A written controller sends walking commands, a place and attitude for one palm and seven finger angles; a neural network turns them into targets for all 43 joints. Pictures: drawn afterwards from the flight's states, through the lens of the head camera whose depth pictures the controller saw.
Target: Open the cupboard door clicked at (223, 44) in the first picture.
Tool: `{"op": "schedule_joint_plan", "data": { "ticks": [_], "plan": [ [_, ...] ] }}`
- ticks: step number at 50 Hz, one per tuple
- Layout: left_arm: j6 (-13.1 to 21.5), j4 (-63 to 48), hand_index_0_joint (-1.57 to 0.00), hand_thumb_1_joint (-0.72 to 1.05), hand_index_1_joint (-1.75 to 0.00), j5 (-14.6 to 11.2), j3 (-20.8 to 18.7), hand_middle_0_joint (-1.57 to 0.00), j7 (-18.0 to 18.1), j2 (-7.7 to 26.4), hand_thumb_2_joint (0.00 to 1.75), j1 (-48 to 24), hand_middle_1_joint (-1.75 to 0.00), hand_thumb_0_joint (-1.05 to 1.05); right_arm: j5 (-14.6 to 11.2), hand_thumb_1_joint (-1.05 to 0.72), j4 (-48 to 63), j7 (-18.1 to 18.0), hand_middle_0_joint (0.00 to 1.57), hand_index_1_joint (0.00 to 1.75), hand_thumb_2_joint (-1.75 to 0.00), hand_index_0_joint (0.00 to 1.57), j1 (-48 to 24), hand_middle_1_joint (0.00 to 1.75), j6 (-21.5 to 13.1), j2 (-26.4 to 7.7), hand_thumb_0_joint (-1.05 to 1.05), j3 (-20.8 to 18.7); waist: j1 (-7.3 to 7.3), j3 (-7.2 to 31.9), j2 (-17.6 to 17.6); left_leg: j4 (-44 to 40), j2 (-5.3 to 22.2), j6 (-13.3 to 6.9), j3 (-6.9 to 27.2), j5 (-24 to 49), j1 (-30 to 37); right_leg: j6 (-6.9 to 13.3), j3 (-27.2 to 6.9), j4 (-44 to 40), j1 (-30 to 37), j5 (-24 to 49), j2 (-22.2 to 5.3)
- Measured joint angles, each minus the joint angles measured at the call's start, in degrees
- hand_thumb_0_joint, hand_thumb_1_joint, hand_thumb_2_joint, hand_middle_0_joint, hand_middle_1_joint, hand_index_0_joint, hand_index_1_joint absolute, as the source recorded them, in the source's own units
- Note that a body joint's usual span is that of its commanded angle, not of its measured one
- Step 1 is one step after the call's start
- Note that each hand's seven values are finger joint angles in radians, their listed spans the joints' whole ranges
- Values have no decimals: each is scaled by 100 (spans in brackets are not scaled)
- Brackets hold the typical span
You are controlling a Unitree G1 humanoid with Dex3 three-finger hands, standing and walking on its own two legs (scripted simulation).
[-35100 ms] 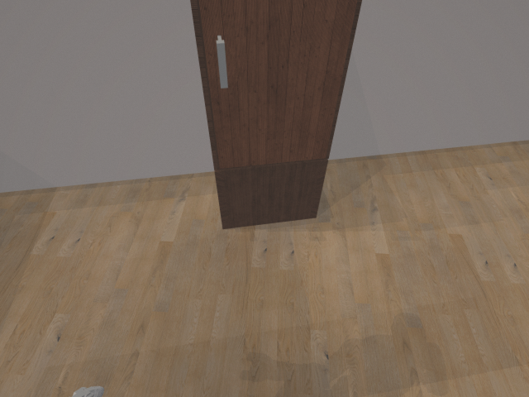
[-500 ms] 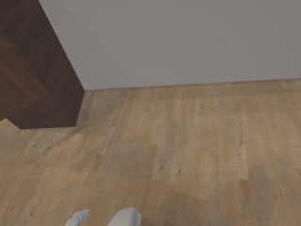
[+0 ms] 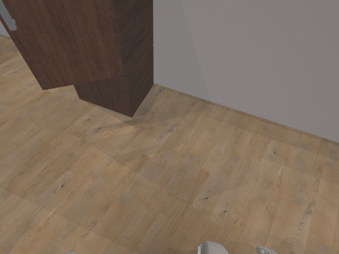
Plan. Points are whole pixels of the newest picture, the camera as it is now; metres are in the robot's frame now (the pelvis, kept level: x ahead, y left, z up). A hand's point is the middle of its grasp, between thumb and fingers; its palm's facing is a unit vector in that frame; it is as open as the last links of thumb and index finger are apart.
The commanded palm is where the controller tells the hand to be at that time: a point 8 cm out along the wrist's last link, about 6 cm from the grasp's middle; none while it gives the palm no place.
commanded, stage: turn to face it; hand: left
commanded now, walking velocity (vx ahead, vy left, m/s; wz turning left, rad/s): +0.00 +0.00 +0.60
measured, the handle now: (4, 9) +0.84 +0.69 +0.07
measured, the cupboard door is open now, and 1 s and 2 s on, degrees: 41 41 41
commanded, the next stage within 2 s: take the last steps up to it in 0.52 s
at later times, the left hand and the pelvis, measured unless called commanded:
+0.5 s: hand out of the picture +0.03 +0.15 -0.15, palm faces +0.29 -0.93 -0.24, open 7.4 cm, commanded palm none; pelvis +0.01 -0.05 +0.00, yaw +17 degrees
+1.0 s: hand out of the picture +0.01 +0.19 -0.16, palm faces +0.41 -0.89 -0.21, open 7.4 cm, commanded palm none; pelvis +0.03 -0.01 +0.00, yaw +23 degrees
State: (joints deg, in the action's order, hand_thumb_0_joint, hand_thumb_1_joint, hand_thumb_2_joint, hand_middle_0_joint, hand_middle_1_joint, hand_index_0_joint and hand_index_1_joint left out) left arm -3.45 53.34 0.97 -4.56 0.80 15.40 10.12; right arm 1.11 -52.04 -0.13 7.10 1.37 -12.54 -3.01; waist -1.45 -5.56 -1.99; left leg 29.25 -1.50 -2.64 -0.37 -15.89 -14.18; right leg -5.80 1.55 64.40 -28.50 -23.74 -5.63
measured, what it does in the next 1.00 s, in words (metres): steps on the spot, turning left: right foot, then left foot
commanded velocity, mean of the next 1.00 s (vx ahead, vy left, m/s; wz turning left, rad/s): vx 0.12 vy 0.04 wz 0.30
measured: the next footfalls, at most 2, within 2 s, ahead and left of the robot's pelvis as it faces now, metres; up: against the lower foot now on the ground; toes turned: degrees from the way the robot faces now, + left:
right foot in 0.26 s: +0.07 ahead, -0.15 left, +0.00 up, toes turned +6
left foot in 0.64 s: -0.01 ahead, +0.08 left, +0.00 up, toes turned +24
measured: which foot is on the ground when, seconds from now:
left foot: down 0.00-0.26, up 0.28-0.62, down 0.64-1.00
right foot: up 0.00-0.24, down 0.26-0.64, up 0.66-1.00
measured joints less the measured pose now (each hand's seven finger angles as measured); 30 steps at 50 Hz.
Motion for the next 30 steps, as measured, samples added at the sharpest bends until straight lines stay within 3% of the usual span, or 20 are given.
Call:
{"op": "schedule_joint_plan", "data": {
  "ticks": [7,10,12,13,16,18,20,23,27,30],
  "plan": [
    [41,-216,-20,91,-30,-21,75,-20,-15,-136,90,-298,-30,1,23,-90,-157,31,21,30,-90,20,322,30,70,75,0,-7,158,48,166,-140,-58,94,454,129,27,-21,-139,-1148,251,22,181],
    [85,-287,-20,91,-30,-43,112,-20,-15,-225,90,-389,-30,1,31,-90,-206,28,21,30,-90,21,416,30,132,64,0,-54,251,51,279,45,-83,185,648,61,-93,44,-102,-1971,612,71,345],
    [169,-344,-20,91,-30,-53,142,-20,-13,-273,90,-388,-30,1,7,-90,-235,23,21,30,-90,21,487,30,168,46,0,-92,284,79,334,279,-133,271,773,-45,-223,102,-30,-2848,1026,532,435],
    [239,-378,-20,90,-30,-36,154,-20,-3,-287,90,-358,-30,1,-20,-90,-240,29,21,30,-90,21,529,30,180,30,1,-112,272,116,330,493,-185,309,796,-138,-343,229,-9,-3224,1190,829,415],
    [318,-353,-20,90,-30,8,221,-20,45,-469,90,-314,-30,1,-38,-90,-321,34,21,30,-90,20,462,30,274,-101,1,-211,321,9,512,2239,-206,407,633,-1229,-920,609,232,-3038,1239,628,384],
    [297,-322,-20,90,-30,6,243,-20,69,-557,90,-219,-30,1,-21,-90,-361,67,21,30,-90,20,415,30,336,-150,1,-244,342,-21,508,3301,-133,473,386,-1148,-1238,664,352,-3166,1383,598,304],
    [289,-265,-20,90,-30,8,259,-20,75,-610,90,-116,-30,1,-14,-90,-384,102,20,30,-90,20,373,30,360,-163,1,-246,367,-22,460,3775,-7,543,213,-907,-1399,647,473,-3352,1500,673,227],
    [303,-167,-20,90,-30,31,266,-20,72,-643,90,19,-30,1,-25,-90,-413,123,20,30,-90,20,325,30,353,-121,1,-220,340,-19,307,3442,145,619,44,-892,-1293,641,634,-3542,1616,748,93],
    [358,-59,-20,91,-30,64,208,-20,65,-571,90,186,-30,0,-54,-91,-467,114,20,30,-90,20,189,30,320,-49,1,-153,176,-38,124,2231,215,617,-121,-1145,-842,588,817,-3542,1643,724,-71],
    [346,70,-20,91,-30,63,168,-20,50,-449,90,322,-30,0,-66,-91,-449,95,20,30,-90,20,36,30,247,4,1,-92,78,-52,28,1215,184,564,-249,-862,-417,499,940,-3358,1584,622,-169]
  ]
}}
